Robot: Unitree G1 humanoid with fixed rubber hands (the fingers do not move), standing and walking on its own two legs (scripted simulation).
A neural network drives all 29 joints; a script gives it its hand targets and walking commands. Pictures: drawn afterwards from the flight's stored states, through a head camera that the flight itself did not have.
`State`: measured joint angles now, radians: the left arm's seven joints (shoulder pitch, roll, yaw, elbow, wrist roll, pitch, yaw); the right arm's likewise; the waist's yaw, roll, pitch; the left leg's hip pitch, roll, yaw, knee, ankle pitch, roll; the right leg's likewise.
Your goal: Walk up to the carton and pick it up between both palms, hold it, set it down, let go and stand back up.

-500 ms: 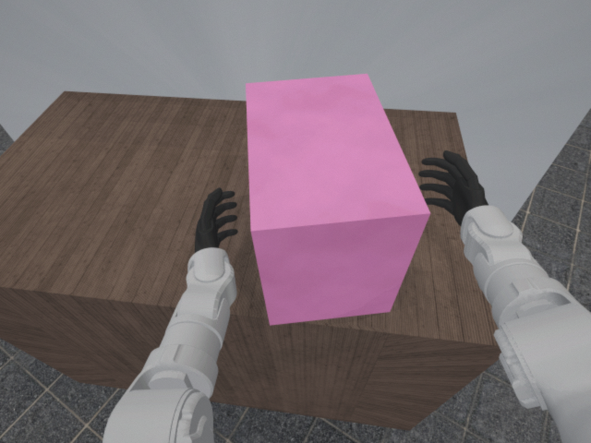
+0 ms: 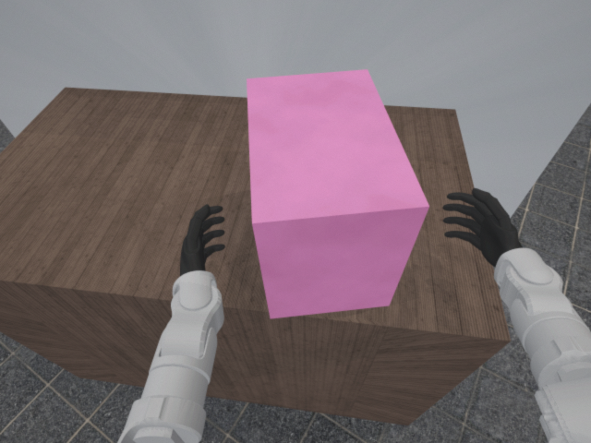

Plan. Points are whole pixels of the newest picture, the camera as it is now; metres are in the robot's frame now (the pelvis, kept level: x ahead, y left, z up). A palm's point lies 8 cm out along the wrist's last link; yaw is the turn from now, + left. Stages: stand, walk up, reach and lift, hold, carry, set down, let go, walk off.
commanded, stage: set down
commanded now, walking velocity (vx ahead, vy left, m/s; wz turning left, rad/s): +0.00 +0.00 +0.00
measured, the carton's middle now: (318, 193) +0.50 +0.04 +0.05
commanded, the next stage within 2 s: none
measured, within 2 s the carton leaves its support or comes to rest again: neither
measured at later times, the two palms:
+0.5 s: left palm (184, 309) +0.27 +0.19 +0.06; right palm (534, 303) +0.34 -0.25 +0.04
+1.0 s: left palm (170, 355) +0.21 +0.18 +0.07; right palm (559, 346) +0.29 -0.26 +0.05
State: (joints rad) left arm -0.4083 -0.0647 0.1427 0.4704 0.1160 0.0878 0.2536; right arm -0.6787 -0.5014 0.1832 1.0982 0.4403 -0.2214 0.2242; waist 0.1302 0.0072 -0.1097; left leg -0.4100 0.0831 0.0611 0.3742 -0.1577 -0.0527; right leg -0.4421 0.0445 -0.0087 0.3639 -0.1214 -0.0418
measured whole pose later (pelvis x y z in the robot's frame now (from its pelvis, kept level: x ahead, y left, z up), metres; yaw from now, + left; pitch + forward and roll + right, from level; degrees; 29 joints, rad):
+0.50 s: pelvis -0.01 +0.00 +0.00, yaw +0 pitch +6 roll +0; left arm -0.13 -0.08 0.03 0.16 0.11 0.18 0.25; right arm -0.33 -0.55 0.06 0.82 0.42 -0.21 0.29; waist 0.13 0.00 -0.08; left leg -0.33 0.08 0.06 0.37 -0.16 -0.05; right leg -0.36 0.04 -0.01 0.36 -0.12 -0.04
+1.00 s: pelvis -0.02 +0.00 +0.00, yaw +0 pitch +2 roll +0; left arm 0.12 -0.08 -0.06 -0.09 0.10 0.23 0.27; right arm -0.09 -0.54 -0.02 0.61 0.40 -0.16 0.32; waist 0.13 -0.01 -0.05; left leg -0.25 0.08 0.06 0.37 -0.16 -0.05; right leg -0.28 0.04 -0.01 0.36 -0.12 -0.04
